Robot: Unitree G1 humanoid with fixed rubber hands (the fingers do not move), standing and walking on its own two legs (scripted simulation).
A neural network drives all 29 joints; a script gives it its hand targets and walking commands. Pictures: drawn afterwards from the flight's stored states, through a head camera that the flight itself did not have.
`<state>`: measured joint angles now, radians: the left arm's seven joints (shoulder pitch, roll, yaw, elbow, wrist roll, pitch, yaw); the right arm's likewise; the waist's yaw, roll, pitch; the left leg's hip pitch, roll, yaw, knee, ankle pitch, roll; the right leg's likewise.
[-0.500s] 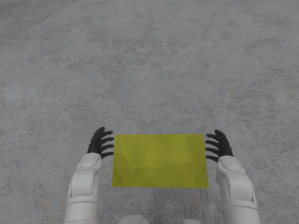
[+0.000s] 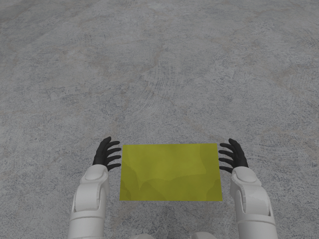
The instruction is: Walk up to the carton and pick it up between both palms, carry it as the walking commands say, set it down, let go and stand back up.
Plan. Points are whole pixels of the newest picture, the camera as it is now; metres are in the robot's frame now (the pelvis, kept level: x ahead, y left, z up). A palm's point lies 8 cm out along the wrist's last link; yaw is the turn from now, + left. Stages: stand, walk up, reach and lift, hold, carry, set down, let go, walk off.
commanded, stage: carry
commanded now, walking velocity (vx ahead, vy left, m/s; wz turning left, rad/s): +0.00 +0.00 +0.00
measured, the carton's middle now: (170, 172) +0.31 +0.02 -0.11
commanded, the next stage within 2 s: none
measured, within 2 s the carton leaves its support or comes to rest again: neither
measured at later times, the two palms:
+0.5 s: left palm (117, 74) +0.63 +0.22 +0.02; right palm (212, 71) +0.65 -0.13 +0.01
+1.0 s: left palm (126, 25) +0.99 +0.24 +0.02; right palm (199, 23) +1.00 -0.11 +0.01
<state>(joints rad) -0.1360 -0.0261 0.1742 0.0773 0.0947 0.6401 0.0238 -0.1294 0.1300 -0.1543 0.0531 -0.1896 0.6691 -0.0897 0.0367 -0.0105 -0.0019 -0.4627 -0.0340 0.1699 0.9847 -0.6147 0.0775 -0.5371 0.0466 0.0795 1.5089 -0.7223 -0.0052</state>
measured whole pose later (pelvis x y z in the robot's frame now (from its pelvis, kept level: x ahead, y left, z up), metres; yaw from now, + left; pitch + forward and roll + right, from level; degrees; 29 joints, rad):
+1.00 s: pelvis +0.72 +0.04 +0.00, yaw +1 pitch +5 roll +2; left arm -0.12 -0.03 0.16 0.05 0.09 0.64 0.03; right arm -0.11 0.13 -0.15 0.04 -0.18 0.66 -0.09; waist 0.04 -0.02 0.00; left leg -0.44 -0.02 0.15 0.97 -0.61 0.06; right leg -0.52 0.04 0.06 1.47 -0.71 0.00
